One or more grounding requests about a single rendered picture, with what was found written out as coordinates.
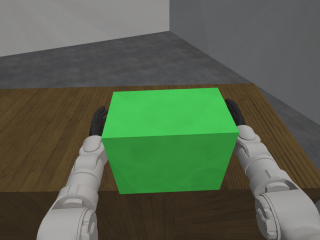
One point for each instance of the right robot forearm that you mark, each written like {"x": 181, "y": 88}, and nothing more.
{"x": 259, "y": 166}

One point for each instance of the left robot upper arm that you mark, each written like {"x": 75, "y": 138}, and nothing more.
{"x": 69, "y": 224}

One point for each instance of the left robot forearm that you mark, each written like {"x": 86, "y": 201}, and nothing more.
{"x": 81, "y": 190}

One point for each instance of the right robot upper arm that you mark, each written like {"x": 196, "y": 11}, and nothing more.
{"x": 287, "y": 215}

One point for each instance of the pedestal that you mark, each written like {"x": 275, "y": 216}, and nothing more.
{"x": 43, "y": 129}

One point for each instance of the left robot hand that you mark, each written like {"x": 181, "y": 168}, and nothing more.
{"x": 97, "y": 123}

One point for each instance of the carton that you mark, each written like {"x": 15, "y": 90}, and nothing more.
{"x": 171, "y": 140}

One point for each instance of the right robot hand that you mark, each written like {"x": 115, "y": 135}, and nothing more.
{"x": 235, "y": 112}

